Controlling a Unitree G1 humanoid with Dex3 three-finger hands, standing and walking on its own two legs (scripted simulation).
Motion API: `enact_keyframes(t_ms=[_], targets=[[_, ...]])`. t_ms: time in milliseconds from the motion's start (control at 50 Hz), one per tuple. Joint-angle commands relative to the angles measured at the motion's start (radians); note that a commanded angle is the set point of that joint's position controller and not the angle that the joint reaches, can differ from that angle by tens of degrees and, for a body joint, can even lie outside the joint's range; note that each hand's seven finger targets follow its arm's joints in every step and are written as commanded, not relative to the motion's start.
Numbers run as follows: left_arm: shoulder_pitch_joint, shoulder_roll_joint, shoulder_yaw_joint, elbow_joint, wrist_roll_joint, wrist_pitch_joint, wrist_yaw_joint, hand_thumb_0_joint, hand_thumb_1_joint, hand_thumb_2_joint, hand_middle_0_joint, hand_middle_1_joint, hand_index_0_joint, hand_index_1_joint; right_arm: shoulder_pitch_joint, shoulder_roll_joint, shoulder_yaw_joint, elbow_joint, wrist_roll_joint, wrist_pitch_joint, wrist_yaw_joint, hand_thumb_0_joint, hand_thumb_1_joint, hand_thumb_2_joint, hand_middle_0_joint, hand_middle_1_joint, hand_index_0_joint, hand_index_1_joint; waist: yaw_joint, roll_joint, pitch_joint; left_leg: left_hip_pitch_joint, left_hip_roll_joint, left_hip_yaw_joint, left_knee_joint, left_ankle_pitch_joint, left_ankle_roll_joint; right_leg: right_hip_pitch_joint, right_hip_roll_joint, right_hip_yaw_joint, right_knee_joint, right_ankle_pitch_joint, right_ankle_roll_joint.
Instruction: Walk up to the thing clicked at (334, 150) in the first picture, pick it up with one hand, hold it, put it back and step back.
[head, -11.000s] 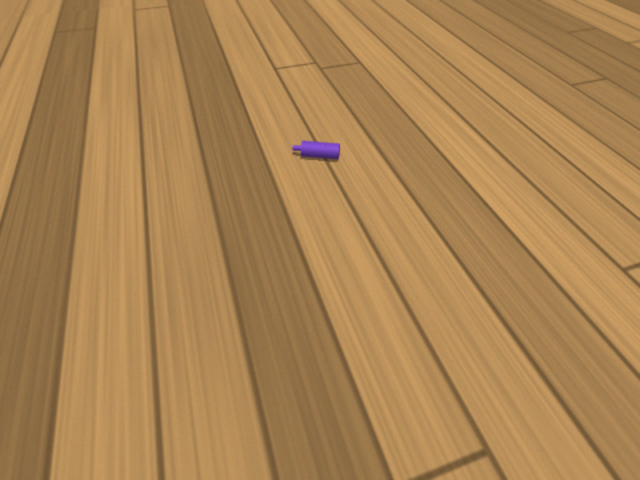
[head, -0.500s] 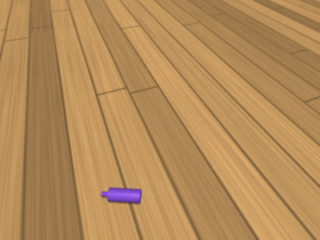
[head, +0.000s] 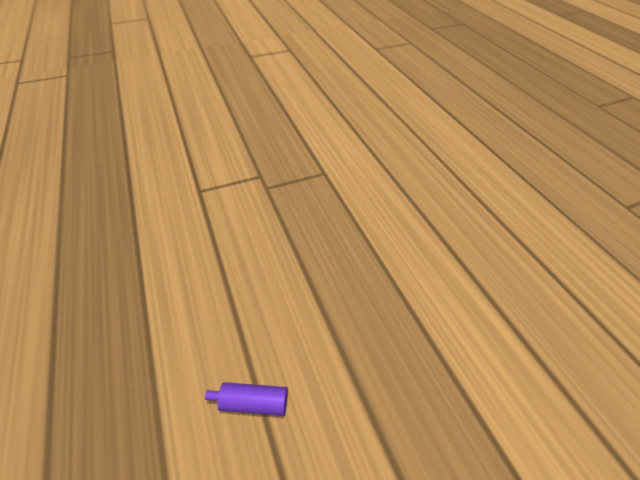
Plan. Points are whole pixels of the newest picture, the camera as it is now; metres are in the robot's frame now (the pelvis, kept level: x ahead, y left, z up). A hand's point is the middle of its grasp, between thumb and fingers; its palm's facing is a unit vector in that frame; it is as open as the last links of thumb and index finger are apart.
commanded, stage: walk up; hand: left
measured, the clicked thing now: (245, 398) +0.46 +0.24 -0.73
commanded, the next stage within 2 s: none
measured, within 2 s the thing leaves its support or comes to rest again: neither
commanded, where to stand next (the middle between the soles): +0.07 +0.00 m, yaw -2 degrees
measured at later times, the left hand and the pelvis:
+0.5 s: hand (161, 474) +0.16 +0.23 -0.14, palm faces -0.04 -0.93 -0.37, open 7.3 cm; pelvis +0.05 -0.01 +0.00, yaw +0 degrees
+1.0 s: hand out of the picture +0.11 +0.28 -0.16, palm faces +0.00 -0.93 -0.37, open 7.4 cm; pelvis +0.03 +0.00 -0.01, yaw -1 degrees
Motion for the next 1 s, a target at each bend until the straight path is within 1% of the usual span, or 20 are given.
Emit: enact_keyframes(t_ms=[0,40,60,80,160,220,240,260,280,340,420,480,540,620,740,800,840,880,940,980], targets=[[-0.038,0.265,0.065,-0.115,-0.013,-0.018,0.03,0.0,0.9,0.9,-0.2,-0.3,-0.2,-0.3,-0.007,-0.192,-0.055,-0.115,0.006,-0.04,-0.021,0.0,-0.9,-0.9,0.2,0.3,0.2,0.3,-0.018,-0.085,-0.054,0.003,0.015,0.01,-0.018,0.38,0.059,0.037,-0.137,0.102,0.026,0.506,-0.151],[-0.093,0.198,0.048,-0.15,-0.02,-0.011,0.032,0.0,0.9,0.9,-0.2,-0.3,-0.2,-0.3,0.11,-0.253,-0.083,-0.095,0.013,-0.04,-0.025,0.0,-0.9,-0.9,0.2,0.3,0.2,0.3,-0.079,0.073,-0.111,0.278,0.125,-0.145,-0.073,0.614,0.141,-0.202,0.017,-0.056,0.3,0.361,-0.076],[-0.124,0.173,0.047,-0.165,-0.018,-0.007,0.032,0.0,0.9,0.9,-0.2,-0.3,-0.2,-0.3,0.158,-0.298,-0.101,-0.092,0.016,-0.039,-0.03,0.0,-0.9,-0.9,0.2,0.3,0.2,0.3,-0.108,0.173,-0.07,0.388,0.243,-0.29,-0.112,0.758,0.23,-0.407,0.101,-0.062,0.452,-0.09,-0.057],[-0.133,0.155,0.04,-0.175,-0.016,-0.003,0.037,0.0,0.9,0.9,-0.2,-0.3,-0.2,-0.3,0.184,-0.303,-0.102,-0.1,0.013,-0.041,-0.035,0.0,-0.9,-0.9,0.2,0.3,0.2,0.3,-0.102,0.15,-0.027,0.311,0.308,-0.339,-0.141,0.821,0.28,-0.426,0.061,0.05,0.467,-0.274,-0.069],[-0.047,0.167,0.042,-0.168,-0.032,-0.016,0.026,0.0,0.9,0.9,-0.2,-0.3,-0.2,-0.3,0.003,-0.259,-0.083,-0.184,0.004,-0.037,-0.05,0.0,-0.9,-0.9,0.2,0.3,0.2,0.3,-0.022,0.17,0.02,0.215,0.233,-0.172,-0.091,0.708,0.22,-0.339,-0.003,0.041,0.225,-0.15,-0.067],[0.063,0.176,0.057,-0.1,-0.008,-0.02,0.035,0.0,0.9,0.9,-0.2,-0.3,-0.2,-0.3,-0.063,-0.206,-0.054,-0.211,0.037,-0.021,-0.052,0.0,-0.9,-0.9,0.2,0.3,0.2,0.3,0.053,0.034,-0.08,0.012,0.098,-0.013,0.131,0.611,0.091,0.05,0.038,-0.016,-0.084,0.332,-0.063],[0.097,0.26,0.082,-0.1,0.0,-0.025,0.045,0.0,0.9,0.9,-0.2,-0.3,-0.2,-0.3,-0.028,-0.148,-0.032,-0.225,0.056,-0.018,-0.051,0.0,-0.9,-0.9,0.2,0.3,0.2,0.3,0.063,-0.157,-0.142,-0.121,0.026,0.008,0.289,0.339,0.037,0.173,-0.118,0.198,-0.111,0.536,-0.117],[0.051,0.304,0.077,-0.132,-0.007,-0.027,0.048,0.0,0.9,0.9,-0.2,-0.3,-0.2,-0.3,0.002,-0.108,-0.021,-0.215,0.057,0.003,-0.055,0.0,-0.9,-0.9,0.2,0.3,0.2,0.3,0.046,-0.179,-0.142,-0.151,-0.069,-0.032,0.368,-0.224,0.023,0.076,-0.331,0.484,-0.211,0.433,-0.214],[-0.013,0.307,0.073,-0.151,0.001,-0.027,0.043,0.0,0.9,0.9,-0.2,-0.3,-0.2,-0.3,-0.003,-0.166,-0.042,-0.187,0.043,0.018,-0.065,0.0,-0.9,-0.9,0.2,0.3,0.2,0.3,0.026,-0.13,-0.098,-0.085,-0.034,-0.109,0.443,-0.328,0.03,-0.046,-0.358,0.517,-0.17,0.432,-0.312],[-0.092,0.21,0.046,-0.162,-0.012,-0.024,0.051,0.0,0.9,0.9,-0.2,-0.3,-0.2,-0.3,0.009,-0.16,-0.027,-0.149,0.046,0.008,-0.064,0.0,-0.9,-0.9,0.2,0.3,0.2,0.3,-0.007,-0.118,-0.015,-0.168,-0.014,-0.141,0.389,-0.268,0.019,-0.017,-0.242,0.274,-0.086,0.689,-0.256],[-0.106,0.212,0.046,-0.16,-0.011,-0.014,0.05,0.0,0.9,0.9,-0.2,-0.3,-0.2,-0.3,0.026,-0.161,-0.026,-0.111,0.036,0.001,-0.057,0.0,-0.9,-0.9,0.2,0.3,0.2,0.3,-0.007,-0.145,-0.089,-0.068,-0.013,-0.057,0.132,-0.125,-0.003,0.005,-0.205,0.182,-0.019,0.767,-0.22],[-0.168,0.231,0.052,-0.165,-0.029,0.006,0.044,0.0,0.9,0.9,-0.2,-0.3,-0.2,-0.3,0.048,-0.166,-0.037,-0.091,0.023,-0.008,-0.056,0.0,-0.9,-0.9,0.2,0.3,0.2,0.3,-0.046,-0.141,-0.106,0.034,-0.021,-0.024,-0.12,0.193,0.01,-0.059,-0.171,0.143,0.04,0.601,-0.153],[-0.135,0.191,0.05,-0.153,-0.04,0.033,0.036,0.0,0.9,0.9,-0.2,-0.3,-0.2,-0.3,-0.087,-0.29,-0.064,-0.128,0.025,-0.023,-0.053,0.0,-0.9,-0.9,0.2,0.3,0.2,0.3,0.005,0.064,-0.07,-0.07,0.197,-0.271,-0.154,0.389,0.149,-0.094,0.014,0.037,0.153,0.114,-0.058],[-0.12,0.196,0.058,-0.119,-0.024,0.026,0.025,0.0,0.9,0.9,-0.2,-0.3,-0.2,-0.3,-0.122,-0.238,-0.051,-0.135,0.027,-0.015,-0.052,0.0,-0.9,-0.9,0.2,0.3,0.2,0.3,0.013,0.101,-0.065,-0.141,0.131,-0.166,-0.092,0.331,0.119,-0.016,-0.012,0.06,0.094,0.23,-0.087],[-0.205,0.26,0.063,-0.138,-0.015,0.019,0.023,0.0,0.9,0.9,-0.2,-0.3,-0.2,-0.3,-0.055,-0.178,-0.041,-0.117,0.031,0.002,-0.048,0.0,-0.9,-0.9,0.2,0.3,0.2,0.3,-0.031,-0.13,-0.078,-0.027,-0.05,-0.023,0.146,-0.021,0.034,-0.185,-0.248,0.292,-0.088,0.356,-0.236],[-0.21,0.225,0.052,-0.143,-0.014,0.032,0.021,0.0,0.9,0.9,-0.2,-0.3,-0.2,-0.3,-0.02,-0.209,-0.05,-0.11,0.024,-0.012,-0.045,0.0,-0.9,-0.9,0.2,0.3,0.2,0.3,-0.046,-0.081,-0.074,0.001,0.045,-0.144,-0.048,0.174,0.074,-0.225,-0.129,0.168,0.03,0.252,-0.136],[-0.164,0.189,0.051,-0.129,-0.021,0.046,0.02,0.0,0.9,0.9,-0.2,-0.3,-0.2,-0.3,-0.082,-0.281,-0.061,-0.129,0.019,-0.023,-0.044,0.0,-0.9,-0.9,0.2,0.3,0.2,0.3,-0.007,0.072,-0.063,-0.085,0.232,-0.361,-0.184,0.259,0.204,-0.174,0.043,0.04,0.249,-0.001,-0.055],[-0.119,0.191,0.057,-0.119,-0.02,0.05,0.018,0.0,0.9,0.9,-0.2,-0.3,-0.2,-0.3,-0.114,-0.289,-0.065,-0.153,0.008,-0.029,-0.049,0.0,-0.9,-0.9,0.2,0.3,0.2,0.3,0.001,0.119,-0.085,-0.109,0.271,-0.36,-0.164,0.358,0.265,-0.155,0.056,0.08,0.356,-0.205,-0.059],[-0.077,0.166,0.052,-0.101,-0.025,0.037,0.014,0.0,0.9,0.9,-0.2,-0.3,-0.2,-0.3,-0.164,-0.254,-0.046,-0.164,0.01,-0.029,-0.056,0.0,-0.9,-0.9,0.2,0.3,0.2,0.3,0.036,0.149,-0.077,-0.08,0.178,-0.216,-0.075,0.407,0.168,-0.107,0.028,0.061,0.121,-0.071,-0.076],[-0.061,0.199,0.057,-0.084,-0.013,0.019,0.02,0.0,0.9,0.9,-0.2,-0.3,-0.2,-0.3,-0.164,-0.216,-0.032,-0.17,0.026,-0.022,-0.052,0.0,-0.9,-0.9,0.2,0.3,0.2,0.3,0.029,0.075,-0.113,-0.082,0.094,-0.142,0.027,0.37,0.087,0.01,-0.033,0.147,-0.049,0.258,-0.096]])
